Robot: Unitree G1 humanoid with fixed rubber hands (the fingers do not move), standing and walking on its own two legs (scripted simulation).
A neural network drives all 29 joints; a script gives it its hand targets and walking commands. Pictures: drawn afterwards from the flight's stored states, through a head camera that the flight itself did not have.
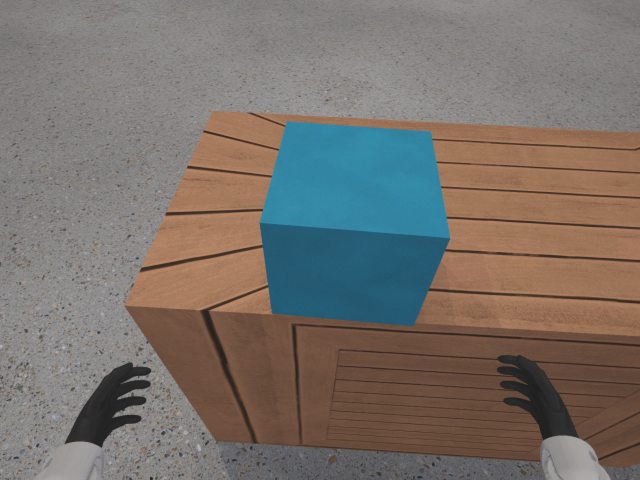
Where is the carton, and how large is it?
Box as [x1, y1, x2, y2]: [260, 121, 449, 325]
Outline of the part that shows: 287,121 260,219 260,229 272,313 413,325 449,239 449,233 430,131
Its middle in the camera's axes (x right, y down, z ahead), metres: +0.04 -0.03 +0.55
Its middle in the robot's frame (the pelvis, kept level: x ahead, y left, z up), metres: +0.44 -0.04 +0.07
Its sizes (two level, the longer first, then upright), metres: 0.207 0.205 0.192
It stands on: a pedestal, 0.75 m high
